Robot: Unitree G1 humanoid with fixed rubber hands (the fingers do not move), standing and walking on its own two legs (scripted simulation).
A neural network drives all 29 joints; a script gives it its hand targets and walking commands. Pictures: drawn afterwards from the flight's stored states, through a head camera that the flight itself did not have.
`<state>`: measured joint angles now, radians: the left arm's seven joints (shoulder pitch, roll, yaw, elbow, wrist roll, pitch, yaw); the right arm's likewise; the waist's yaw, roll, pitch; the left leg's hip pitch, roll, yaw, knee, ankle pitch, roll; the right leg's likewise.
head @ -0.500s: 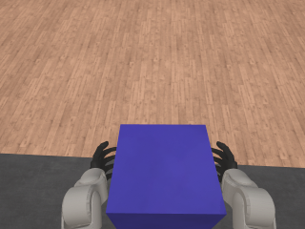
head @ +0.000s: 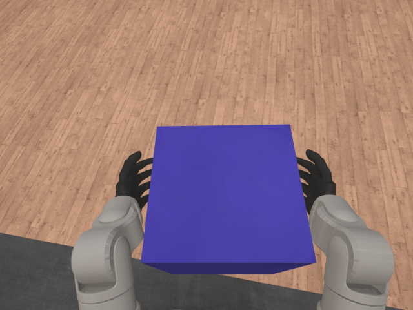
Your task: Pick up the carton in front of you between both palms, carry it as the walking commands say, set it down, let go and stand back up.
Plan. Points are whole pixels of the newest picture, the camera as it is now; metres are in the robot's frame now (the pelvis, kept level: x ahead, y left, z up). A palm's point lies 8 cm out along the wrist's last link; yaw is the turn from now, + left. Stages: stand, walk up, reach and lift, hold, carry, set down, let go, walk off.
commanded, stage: carry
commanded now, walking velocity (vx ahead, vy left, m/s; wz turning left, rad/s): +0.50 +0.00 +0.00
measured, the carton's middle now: (222, 209) +0.27 +0.01 +0.06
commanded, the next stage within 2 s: none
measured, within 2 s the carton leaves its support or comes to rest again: neither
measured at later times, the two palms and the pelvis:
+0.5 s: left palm (170, 64) +0.69 +0.15 +0.11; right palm (281, 65) +0.66 -0.15 +0.11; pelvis +0.32 +0.03 +0.00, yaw -2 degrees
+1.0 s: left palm out of the picture +1.01 +0.15 +0.20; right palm out of the picture +1.02 -0.15 +0.19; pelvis +0.67 -0.02 +0.06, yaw -1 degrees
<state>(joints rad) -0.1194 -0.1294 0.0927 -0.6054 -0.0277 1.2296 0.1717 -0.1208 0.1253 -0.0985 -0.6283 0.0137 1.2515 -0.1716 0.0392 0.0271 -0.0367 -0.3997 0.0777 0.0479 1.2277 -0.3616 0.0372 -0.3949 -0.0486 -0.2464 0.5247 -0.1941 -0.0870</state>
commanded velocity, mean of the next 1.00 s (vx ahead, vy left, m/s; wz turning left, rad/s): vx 0.50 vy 0.00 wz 0.05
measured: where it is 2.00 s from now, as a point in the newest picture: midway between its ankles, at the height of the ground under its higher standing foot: (211, 116)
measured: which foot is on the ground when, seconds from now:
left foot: up 0.00-0.32, down 0.34-0.74, up 0.76-1.00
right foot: down 0.00-0.34, up 0.36-0.72, down 0.74-1.00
